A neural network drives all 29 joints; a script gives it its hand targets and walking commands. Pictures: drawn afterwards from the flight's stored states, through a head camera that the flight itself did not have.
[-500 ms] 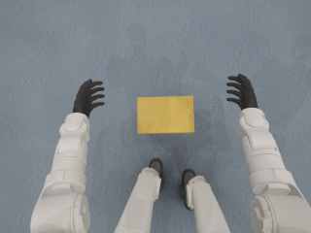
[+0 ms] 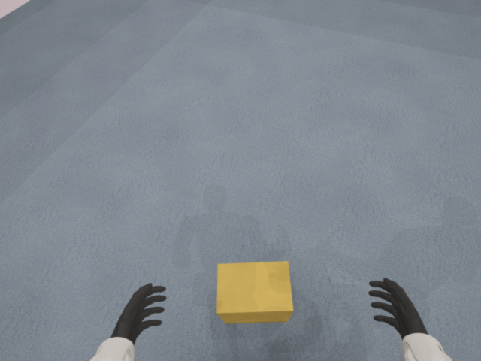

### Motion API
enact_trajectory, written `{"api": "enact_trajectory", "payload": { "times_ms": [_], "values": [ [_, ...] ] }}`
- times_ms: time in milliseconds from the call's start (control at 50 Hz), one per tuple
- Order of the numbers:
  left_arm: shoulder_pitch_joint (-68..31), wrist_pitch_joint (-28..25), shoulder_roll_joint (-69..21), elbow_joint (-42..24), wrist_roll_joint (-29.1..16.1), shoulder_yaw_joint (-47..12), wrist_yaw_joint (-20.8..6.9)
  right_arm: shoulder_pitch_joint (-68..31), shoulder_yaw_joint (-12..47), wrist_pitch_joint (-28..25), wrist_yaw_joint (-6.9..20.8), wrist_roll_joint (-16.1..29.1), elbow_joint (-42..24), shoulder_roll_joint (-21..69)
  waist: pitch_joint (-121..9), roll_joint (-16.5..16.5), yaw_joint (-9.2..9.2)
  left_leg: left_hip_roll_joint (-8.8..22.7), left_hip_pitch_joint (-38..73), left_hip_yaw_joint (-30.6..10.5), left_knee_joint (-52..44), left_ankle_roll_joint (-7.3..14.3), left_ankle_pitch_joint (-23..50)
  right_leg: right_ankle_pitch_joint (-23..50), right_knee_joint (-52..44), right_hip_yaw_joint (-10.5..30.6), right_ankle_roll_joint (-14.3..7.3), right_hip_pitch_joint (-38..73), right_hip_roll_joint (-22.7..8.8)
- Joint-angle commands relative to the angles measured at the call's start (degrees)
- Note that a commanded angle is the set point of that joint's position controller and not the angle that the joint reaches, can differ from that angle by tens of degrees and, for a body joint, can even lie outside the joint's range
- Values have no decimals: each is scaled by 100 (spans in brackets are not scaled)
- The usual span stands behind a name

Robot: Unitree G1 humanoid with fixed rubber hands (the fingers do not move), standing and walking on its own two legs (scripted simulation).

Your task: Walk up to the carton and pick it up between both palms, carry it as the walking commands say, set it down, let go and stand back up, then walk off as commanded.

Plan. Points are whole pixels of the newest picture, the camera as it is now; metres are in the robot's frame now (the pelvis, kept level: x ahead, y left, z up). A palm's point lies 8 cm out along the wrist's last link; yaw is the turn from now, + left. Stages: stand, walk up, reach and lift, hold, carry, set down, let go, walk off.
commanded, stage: let go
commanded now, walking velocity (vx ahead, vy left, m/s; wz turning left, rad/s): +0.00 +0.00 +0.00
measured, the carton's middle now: (254, 294) +0.35 +0.05 -0.64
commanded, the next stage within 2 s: stand in 0.52 s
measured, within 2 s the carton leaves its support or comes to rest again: neither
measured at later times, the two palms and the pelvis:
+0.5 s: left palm (131, 347) +0.14 +0.22 -0.06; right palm out of the picture +0.15 -0.25 -0.06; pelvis -0.01 -0.01 +0.00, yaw +1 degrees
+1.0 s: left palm (94, 356) +0.13 +0.29 -0.09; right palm out of the picture +0.12 -0.29 -0.07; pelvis +0.00 +0.01 +0.00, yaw -1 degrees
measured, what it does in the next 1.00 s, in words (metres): stands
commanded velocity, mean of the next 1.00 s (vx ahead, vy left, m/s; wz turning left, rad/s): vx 0.00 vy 0.00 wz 0.00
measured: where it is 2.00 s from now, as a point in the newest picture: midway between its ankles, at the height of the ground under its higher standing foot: outside the picture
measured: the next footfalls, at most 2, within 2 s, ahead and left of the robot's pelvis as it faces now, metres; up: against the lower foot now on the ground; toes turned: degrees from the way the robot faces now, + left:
none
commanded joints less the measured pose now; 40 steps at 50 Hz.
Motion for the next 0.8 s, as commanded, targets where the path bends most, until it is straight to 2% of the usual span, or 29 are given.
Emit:
{"api": "enact_trajectory", "payload": {
  "times_ms": [0, 40, 120, 180, 220, 240, 260, 280, 320, 340, 360, 380, 440, 480, 500, 520, 540, 580, 600, 620, 660, 700, 740, 780],
  "values": [
    [293, -6, 696, -688, 23, 178, 54, 363, -31, -48, 82, 45, -708, -516, -1078, -150, -126, 337, 2190, -43, -207, -256, 2508, 2160, -596, -101, 243, 384, -276],
    [324, 71, 725, -712, -4, 151, 32, 551, -10, 45, 117, 66, -732, -514, -919, -332, -252, 285, 2209, 44, -279, -212, 2180, 2422, -671, -58, 306, 690, -337],
    [136, 256, 764, -741, 29, 143, 6, 286, 98, 250, 196, 159, -908, -584, -410, -259, -236, 271, 2199, 121, -376, -190, 1549, 2026, -792, -75, 334, 744, -403],
    [93, 439, 752, -642, 39, 127, -21, 308, 111, 419, 213, 158, -854, -603, -2, -232, -282, 286, 2242, 150, -397, -190, 1208, 1756, -875, -47, 336, 680, -462],
    [93, 552, 805, -562, 118, 209, -20, 340, 119, 516, 216, 139, -787, -622, 120, -217, -244, 274, 2235, 131, -389, -180, 1038, 1663, -899, 0, 321, 771, -504],
    [101, 584, 801, -604, 167, 219, -14, 314, 145, 562, 237, 156, -810, -647, 127, -79, -220, 269, 2275, 160, -408, -191, 979, 1599, -889, -31, 312, 782, -501],
    [119, 637, 784, -549, 170, 231, -14, 325, 119, 587, 232, 110, -824, -679, 172, -185, -258, 261, 2282, 148, -396, -190, 924, 1547, -919, 1, 313, 783, -508],
    [126, 652, 777, -563, 196, 220, 2, 314, 129, 613, 228, 129, -813, -672, 129, -117, -242, 252, 2334, 137, -402, -192, 1039, 1657, -882, -14, 298, 807, -483],
    [124, 700, 807, -537, 239, 249, -6, 214, 153, 639, 217, 114, -950, -692, 221, -203, -209, 241, 2269, 111, -359, -177, 954, 1670, -867, -12, 322, 830, -510],
    [178, 736, 769, -513, 258, 232, 5, 292, 128, 651, 217, 110, -907, -682, 233, -162, -259, 259, 2368, 96, -342, -163, 962, 1658, -888, 8, 311, 759, -540],
    [65, 837, 691, -573, 255, 240, 56, 239, 122, 626, 195, 121, -898, -716, 152, -109, -221, 248, 2268, 87, -356, -183, 876, 1555, -861, -11, 290, 858, -539],
    [77, 931, 671, -572, 262, 251, 115, 290, 136, 590, 171, 136, -870, -710, 181, -253, -209, 244, 2262, 76, -348, -171, 899, 1617, -849, -34, 304, 785, -523],
    [-50, 1155, 602, -802, 255, 221, 252, 377, 176, 508, 111, 250, -868, -706, -51, -104, -159, 231, 2172, 58, -273, -203, 935, 1719, -736, -63, 275, 882, -533],
    [-30, 1239, 615, -820, 196, 147, 299, 369, 150, 491, 66, 230, -909, -714, -32, -356, -225, 215, 2066, 43, -186, -188, 834, 1807, -714, -40, 259, 859, -528],
    [-238, 703, 1383, -22, 297, 297, 516, 163, 52, 270, -96, -72, 75, -1141, 1, -859, -142, 503, 1251, -283, -173, -319, 853, 1116, -722, 318, 381, 677, -486],
    [-142, 439, 1438, 113, 338, 322, 586, 303, -23, 148, -143, -117, 221, -1238, -107, -779, -243, 505, 1399, -350, -163, -242, 495, 382, -860, 529, 262, 580, -556],
    [-203, 294, 1345, 133, 359, 289, 595, 249, -22, 57, -159, -152, 294, -1295, -8, -604, -290, 504, 1402, -401, -248, -203, 290, -4, -904, 582, 166, 453, -559],
    [-125, 84, 1282, 263, 354, 272, 561, 218, 10, -68, -161, -157, 515, -1304, -55, -202, -331, 577, 1403, -482, -272, -157, 273, -146, -937, 703, 83, 356, -607],
    [-181, 14, 1284, 390, 341, 234, 536, 205, 18, -96, -152, -111, 648, -1307, -123, -74, -362, 628, 1363, -547, -284, -154, 470, 137, -849, 687, 51, 464, -574],
    [-171, -26, 1293, 483, 306, 254, 515, 167, 9, -139, -150, -110, 744, -1349, -173, 39, -313, 670, 1305, -544, -279, -132, 783, 633, -794, 671, 91, 622, -606],
    [-186, -78, 1341, 673, 294, 229, 517, 102, 22, -172, -161, -77, 893, -1364, -436, -86, -311, 711, 1341, -576, -267, -161, 1157, 1231, -682, 602, 117, 906, -594],
    [-151, -120, 1334, 832, 265, 202, 536, 17, 23, -206, -180, -74, 1057, -1392, -628, 7, -267, 780, 1534, -648, -270, -116, 1552, 1622, -604, 578, 136, 988, -613],
    [-131, -145, 1416, 1020, 279, 192, 547, 9, 7, -230, -188, -63, 1186, -1494, -651, 117, -290, 837, 1597, -670, -285, -101, 1680, 1771, -554, 548, 118, 1044, -607],
    [-132, -156, 1512, 1174, 284, 193, 550, 75, 28, -233, -202, -53, 1347, -1534, -639, 5, -316, 850, 1566, -698, -390, -110, 1599, 1653, -581, 559, 114, 1104, -577]
  ]
}}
